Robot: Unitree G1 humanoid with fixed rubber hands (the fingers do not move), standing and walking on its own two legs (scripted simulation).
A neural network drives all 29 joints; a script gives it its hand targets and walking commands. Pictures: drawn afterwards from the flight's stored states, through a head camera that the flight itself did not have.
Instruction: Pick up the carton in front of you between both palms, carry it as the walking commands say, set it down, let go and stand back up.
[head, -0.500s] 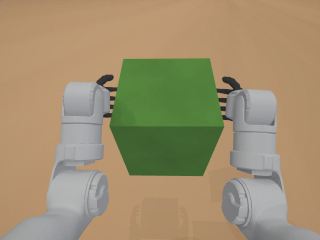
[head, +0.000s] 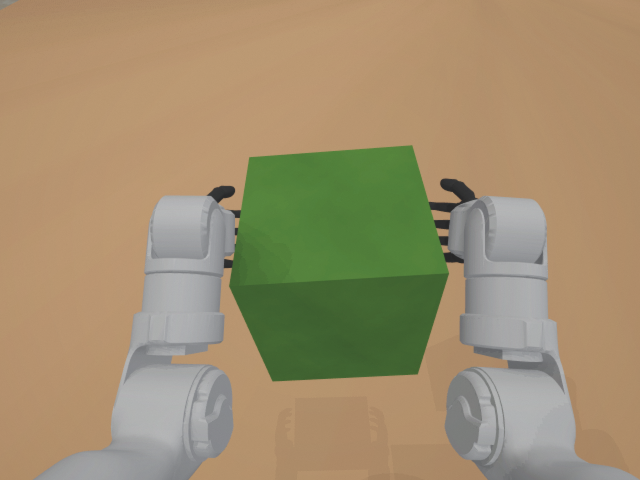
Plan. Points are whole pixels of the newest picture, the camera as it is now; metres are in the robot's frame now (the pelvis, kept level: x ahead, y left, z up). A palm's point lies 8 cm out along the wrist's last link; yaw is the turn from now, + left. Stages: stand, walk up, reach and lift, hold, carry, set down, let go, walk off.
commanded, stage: carry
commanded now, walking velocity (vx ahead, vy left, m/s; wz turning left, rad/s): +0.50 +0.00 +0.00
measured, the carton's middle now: (337, 271) +0.39 +0.00 +0.04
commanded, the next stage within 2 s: none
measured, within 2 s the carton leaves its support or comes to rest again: neither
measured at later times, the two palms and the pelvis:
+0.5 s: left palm (235, 169) +0.56 +0.16 +0.08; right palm (418, 176) +0.55 -0.12 +0.08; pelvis +0.26 +0.03 +0.01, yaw -2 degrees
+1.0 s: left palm (259, 139) +0.62 +0.13 +0.09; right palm (431, 143) +0.62 -0.15 +0.09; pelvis +0.34 +0.00 -0.01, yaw -1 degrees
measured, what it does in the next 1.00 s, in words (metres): walks ahead: left foot, then right foot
